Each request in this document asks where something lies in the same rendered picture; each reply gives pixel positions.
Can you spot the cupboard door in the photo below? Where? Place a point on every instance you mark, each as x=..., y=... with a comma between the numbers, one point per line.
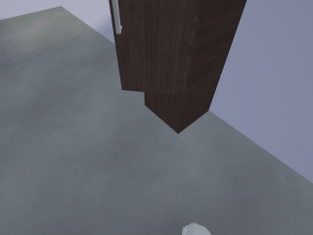
x=152, y=49

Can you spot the robot right thigh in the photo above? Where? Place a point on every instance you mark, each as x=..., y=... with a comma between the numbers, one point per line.
x=195, y=229

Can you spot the handle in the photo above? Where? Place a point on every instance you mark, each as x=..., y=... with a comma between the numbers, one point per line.
x=116, y=16

